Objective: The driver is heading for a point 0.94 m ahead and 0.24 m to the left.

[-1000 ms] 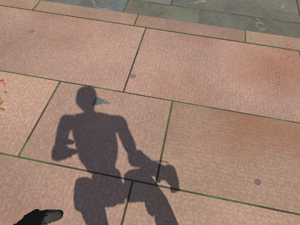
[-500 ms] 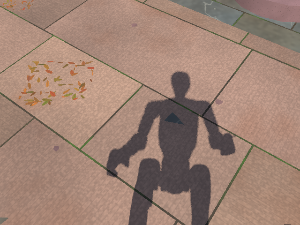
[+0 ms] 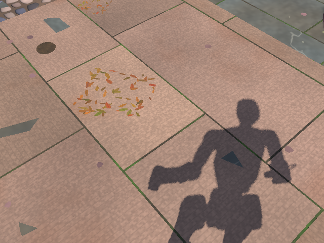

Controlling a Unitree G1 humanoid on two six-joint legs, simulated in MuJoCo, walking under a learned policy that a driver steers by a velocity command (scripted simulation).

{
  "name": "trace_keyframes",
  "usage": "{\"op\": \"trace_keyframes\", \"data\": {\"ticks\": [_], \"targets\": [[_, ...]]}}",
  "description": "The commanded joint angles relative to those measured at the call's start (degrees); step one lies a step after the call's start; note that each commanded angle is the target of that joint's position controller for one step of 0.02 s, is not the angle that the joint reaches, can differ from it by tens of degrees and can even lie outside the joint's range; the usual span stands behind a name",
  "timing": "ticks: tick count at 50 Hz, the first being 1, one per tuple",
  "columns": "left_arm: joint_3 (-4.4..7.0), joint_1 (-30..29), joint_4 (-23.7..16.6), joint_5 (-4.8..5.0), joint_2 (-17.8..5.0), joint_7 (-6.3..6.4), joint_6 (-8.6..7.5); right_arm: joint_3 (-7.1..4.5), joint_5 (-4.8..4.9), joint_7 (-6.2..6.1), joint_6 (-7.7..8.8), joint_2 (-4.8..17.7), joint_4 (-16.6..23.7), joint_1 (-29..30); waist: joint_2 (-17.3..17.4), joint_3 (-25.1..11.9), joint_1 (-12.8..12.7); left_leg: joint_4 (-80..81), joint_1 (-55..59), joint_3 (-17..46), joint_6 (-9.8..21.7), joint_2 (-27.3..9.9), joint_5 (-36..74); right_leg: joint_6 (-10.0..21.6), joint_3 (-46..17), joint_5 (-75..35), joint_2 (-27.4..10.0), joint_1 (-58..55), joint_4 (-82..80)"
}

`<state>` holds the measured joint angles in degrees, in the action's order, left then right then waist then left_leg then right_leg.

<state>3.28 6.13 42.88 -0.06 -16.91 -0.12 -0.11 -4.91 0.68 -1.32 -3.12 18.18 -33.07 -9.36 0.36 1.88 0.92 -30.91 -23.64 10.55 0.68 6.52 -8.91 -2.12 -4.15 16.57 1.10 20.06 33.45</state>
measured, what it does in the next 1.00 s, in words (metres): walks ahead: left foot, then right foot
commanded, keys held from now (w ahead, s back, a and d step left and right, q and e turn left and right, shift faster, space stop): q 0.08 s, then no key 0.44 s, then w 0.48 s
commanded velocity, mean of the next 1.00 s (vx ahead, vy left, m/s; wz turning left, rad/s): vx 0.14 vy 0.00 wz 0.19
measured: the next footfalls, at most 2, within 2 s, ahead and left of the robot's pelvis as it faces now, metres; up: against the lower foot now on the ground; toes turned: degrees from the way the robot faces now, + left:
left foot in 0.38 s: +0.01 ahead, +0.14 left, +0.00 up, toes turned +6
right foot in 0.82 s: +0.11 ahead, -0.10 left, +0.00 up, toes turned +7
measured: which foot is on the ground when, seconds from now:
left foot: down 0.00-0.00, up 0.02-0.36, down 0.38-0.82, up 0.84-1.00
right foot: down 0.00-0.56, up 0.58-0.80, down 0.82-1.00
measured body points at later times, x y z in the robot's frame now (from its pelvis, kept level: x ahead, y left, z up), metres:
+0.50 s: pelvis +0.00 +0.02 +0.01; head +0.01 +0.03 +0.46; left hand +0.07 +0.30 -0.11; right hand +0.20 -0.20 -0.08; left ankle -0.03 +0.13 -0.73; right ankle +0.02 -0.13 -0.73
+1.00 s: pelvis +0.11 -0.02 +0.02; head +0.13 -0.04 +0.47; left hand +0.08 +0.25 -0.10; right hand +0.29 -0.26 -0.10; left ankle +0.10 +0.15 -0.65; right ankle +0.07 -0.10 -0.73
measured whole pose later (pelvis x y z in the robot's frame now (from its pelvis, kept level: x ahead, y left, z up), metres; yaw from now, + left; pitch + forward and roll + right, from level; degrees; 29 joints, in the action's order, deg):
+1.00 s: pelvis +0.11 -0.02 +0.02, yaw +9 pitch +1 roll +2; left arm 1.5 23.0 48.9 -0.2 -14.7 -1.2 -4.9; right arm -3.8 0.9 0.4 3.3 17.2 -41.8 -13.3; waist 2.0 -0.2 -2.8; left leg -59.9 -31.6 1.1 1.8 -3.1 -12.3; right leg 3.6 2.1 15.0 1.3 6.0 20.0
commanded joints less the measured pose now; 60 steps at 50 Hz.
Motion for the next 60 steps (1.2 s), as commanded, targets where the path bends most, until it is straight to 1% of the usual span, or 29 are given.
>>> {"op": "trace_keyframes", "data": {"ticks": [1, 2, 3, 4, 6, 9, 13, 16, 18, 19, 20, 21, 23, 25, 27, 29, 31, 34, 36, 39, 40, 41, 42, 43, 44, 46, 50, 55, 60], "targets": [[3.43, 6.9, -2.7, -1.49, -11.3, 0.31, -0.56, -1.20, 0.04, -0.37, 0.37, 4.1, 4.0, -0.6, -4.3, -9.3, -1.6, -8.4, -4.6, 6.7, 3.0, -4.2, -17.6, 6.9, -12.2, -7.1, -15.5, -15.5, -14.3], [4.05, 4.9, -2.7, -3.22, -14.2, 0.18, -0.41, -2.10, 0.48, -0.41, 1.06, 6.4, 5.8, 0.3, -18.8, -4.9, -0.6, -20.5, -13.5, -2.3, 0.2, 1.9, -26.8, 15.9, -26.3, -11.7, -24.6, -9.6, -18.8], [3.20, 0.9, -5.0, -3.12, -10.9, 0.58, -0.86, -3.47, -0.28, -0.44, 1.39, 10.7, 4.3, -1.0, -13.0, -3.9, -0.1, -30.8, -12.6, 0.0, -1.3, -2.0, -23.8, 17.2, -24.0, -12.6, -24.3, -7.8, -18.5], [2.49, -2.2, -5.7, -2.30, -8.0, 1.09, -0.92, -4.06, 0.15, -0.32, 1.04, 11.4, 2.6, -2.3, -9.6, -3.3, 1.2, -34.8, -12.2, -0.8, -2.0, -2.3, -20.1, 14.6, -17.4, -12.9, -20.8, -7.1, -17.2], [1.83, -3.1, -6.1, -0.48, -6.0, 1.61, -0.83, -3.33, -0.31, -0.69, -0.05, 8.0, 0.7, -4.1, -7.3, -2.6, 0.8, -40.2, -12.8, -1.5, -4.2, -2.5, -15.6, 12.8, -10.8, -14.7, -16.5, -8.8, -15.8], [1.56, 0.5, -5.3, -0.68, -5.8, 2.03, -0.14, -1.92, 0.39, -0.58, 0.04, 4.4, 1.6, -1.1, -8.2, -3.0, -1.4, -34.8, -12.0, -4.3, -5.8, -2.8, -14.0, 13.9, -5.6, -19.0, -14.3, -12.5, -15.4], [2.21, 1.9, -4.4, -0.26, -8.0, 1.67, 0.44, -0.05, -0.40, -0.04, 0.41, 1.5, 2.6, 1.8, -11.4, -5.7, -3.1, -16.6, -2.4, -7.7, -6.0, -6.0, -17.1, 14.4, -3.4, -22.7, -15.0, -14.6, -13.6], [2.41, 3.0, -3.3, 0.85, -9.1, 1.11, 0.76, -0.24, -0.02, 0.40, 0.50, 2.7, 1.2, -0.2, -12.1, -5.8, -2.8, -2.8, 5.5, -11.0, -4.7, -5.4, -11.7, 14.3, -3.8, -24.9, -15.4, -13.3, -11.6], [1.69, 4.9, -1.9, 1.73, -7.6, 0.94, 0.51, -0.27, -0.41, 0.60, 0.66, 3.1, -0.6, -3.2, -9.7, -5.2, -1.1, 12.9, 15.0, -10.9, -1.7, -5.2, 1.6, 10.7, -2.6, -22.9, -13.7, -9.4, -9.3], [1.00, 6.7, -1.5, 0.63, -5.9, 0.56, -0.20, -0.50, -0.72, 0.25, 0.63, 5.5, -0.3, -3.7, -5.0, -7.5, -1.9, 12.1, 22.6, -4.5, 0.3, -10.2, 10.5, 6.4, -0.8, -16.3, -11.8, -4.9, -6.7], [-0.23, 8.0, -2.4, -2.08, -2.6, -0.27, -1.23, -1.11, -1.39, -0.45, 0.27, 9.8, 0.5, -3.4, 9.1, -9.9, -4.6, 8.0, 27.4, 5.4, 4.9, -20.0, 27.1, 1.8, 4.8, 0.0, -6.3, 1.5, 0.1], [-0.50, 4.6, -3.1, -1.64, -2.4, 0.12, -1.33, 0.16, -2.14, 0.15, 0.77, 5.3, 0.0, -0.1, 12.5, -9.0, -3.3, 9.2, 17.4, 6.2, 10.5, -21.7, 17.9, -0.3, 4.6, 6.2, -5.2, -1.8, -2.9], [-0.17, 1.7, -2.4, -1.48, -4.4, 0.39, -1.00, 1.11, -2.55, 0.82, 1.97, 1.8, -0.4, 2.9, 8.4, -6.2, -2.8, 10.0, 14.8, 1.6, 6.3, -14.9, 4.3, -1.3, 4.8, -4.2, -5.0, -5.4, -5.6], [0.16, 3.2, -1.4, -1.35, -6.1, 0.69, -0.29, 0.98, -2.14, 0.99, 2.66, 3.1, -1.1, 2.1, 7.5, -3.4, -2.3, 10.5, 11.7, 0.4, 4.0, -12.9, 1.1, -1.4, 4.4, -8.1, -5.4, -7.1, -6.7], [-0.14, 4.2, -0.2, -1.02, -5.0, 0.55, -0.38, 1.44, -2.06, 0.88, 2.70, 2.4, -2.4, -0.1, 5.3, -3.2, -2.2, 10.6, 11.5, -0.5, 3.2, -11.5, -5.2, -1.0, 5.7, -5.2, -4.5, -8.1, -6.7], [0.00, 3.7, 0.4, -0.23, -4.8, 0.75, -0.61, 0.47, -1.31, 0.48, 2.15, 5.6, -3.0, -2.4, 6.9, -0.8, -0.1, 14.1, 11.5, 3.7, 6.1, -13.2, -24.4, -0.4, 9.2, 3.6, -1.3, -2.5, -0.9], [0.22, 1.3, -0.8, 0.73, -4.9, 0.72, -1.53, -0.25, -0.70, 0.21, 2.24, 8.1, -3.9, -5.3, 9.8, 4.2, 2.0, 19.4, 11.1, 13.0, 10.7, -19.0, -35.2, 1.4, 8.1, 8.8, -1.3, 6.2, 6.3], [0.81, 0.6, -1.9, 1.90, -5.6, -0.30, -3.46, -0.07, 0.03, 0.04, 4.11, 6.5, -5.0, -6.9, 10.6, 4.7, 2.0, 20.5, 16.6, 18.3, 13.6, -23.8, -29.2, 4.9, 2.7, 14.9, -5.4, 15.5, 14.9], [0.46, 1.7, -1.2, 1.86, -4.8, -1.27, -4.47, 0.00, 0.66, 0.30, 4.57, 6.0, -4.6, -3.9, 7.7, 3.2, 0.5, 19.8, 16.5, 13.2, 12.1, -21.7, -22.4, 6.1, 3.6, 11.8, -5.7, 11.3, 8.4], [0.75, 11.9, 3.8, 0.97, -4.3, -2.02, -4.90, -0.02, 0.74, 0.96, 4.12, 5.7, -4.4, 0.0, 5.1, -1.6, -5.0, 13.6, 4.8, 2.5, 8.8, -15.4, -14.9, 4.8, 9.3, -6.3, -0.3, -13.3, -3.7], [1.16, 16.6, 5.5, 0.90, -5.0, -1.82, -4.70, 0.60, 0.20, 1.08, 4.26, 3.6, -4.5, -0.4, 3.2, -2.8, -6.7, 8.3, 0.4, 0.0, 7.2, -13.2, -15.0, 4.6, 7.9, -5.1, -0.6, -20.2, -4.2], [1.87, 22.4, 6.0, 0.75, -8.4, -1.20, -4.81, 1.92, -0.57, 1.37, 4.71, -0.7, -3.8, 0.5, -6.8, -3.6, -8.5, -8.6, -6.5, -6.2, 3.0, -7.7, -15.4, 7.6, -6.4, 2.1, -10.4, -25.9, -11.5], [3.37, 24.8, 5.3, 0.32, -16.0, -1.50, -5.08, 1.79, 0.30, 1.06, 5.88, -0.4, -0.6, 0.3, -19.7, -4.7, -8.1, -25.3, -18.6, -8.8, 0.2, -2.3, -24.5, 17.2, -33.2, 15.5, -23.4, -29.0, -22.1], [2.27, 20.8, 4.0, -0.09, -12.2, -1.41, -5.45, 0.62, 1.74, 0.78, 6.79, 3.9, -1.3, 0.0, -12.3, -1.3, -6.7, -33.9, -23.6, -4.3, 0.8, -5.9, -24.1, 19.6, -38.3, 26.8, -25.3, -25.9, -25.0], [1.41, 17.4, 3.0, 0.06, -9.4, -1.08, -5.70, 0.21, 2.13, 0.99, 7.37, 5.2, -1.9, 0.3, -9.4, 2.9, -5.4, -35.9, -26.7, -4.0, 2.0, -8.6, -17.7, 17.6, -32.8, 26.5, -23.3, -23.8, -24.8], [0.60, 14.1, 2.1, -0.16, -7.6, -1.00, -5.76, 0.12, 0.47, 1.14, 7.80, 4.3, -3.5, -0.2, -5.6, 3.9, -3.8, -33.0, -25.4, -5.3, 2.3, -11.6, -8.0, 14.1, -21.7, 13.4, -18.3, -21.5, -24.8], [-0.08, 16.8, 2.9, 0.02, -6.2, -0.61, -5.45, 0.37, -0.09, 2.00, 7.47, 1.9, -4.1, 0.8, -5.2, 1.8, -3.8, -26.8, -22.1, -8.6, 0.2, -12.1, 2.1, 12.4, -8.4, -10.3, -13.4, -21.1, -25.7], [-0.13, 19.4, 4.1, 0.15, -6.9, 0.46, -4.45, 1.76, 0.23, 2.94, 8.06, -0.9, -1.2, 9.9, -4.9, 3.4, -5.9, -9.5, -17.1, -11.6, -1.7, -10.4, 12.7, 11.5, -0.4, -20.0, -10.9, -18.2, -27.2], [0.31, 22.6, 6.1, 0.84, -7.6, 0.67, -3.69, 2.12, 0.81, 4.67, 8.97, -0.7, 1.0, 16.8, -4.6, 6.2, -6.7, 0.2, -15.1, -12.0, 0.2, -8.6, 13.8, 12.2, 0.0, -22.5, -14.1, -22.7, -26.1]]}}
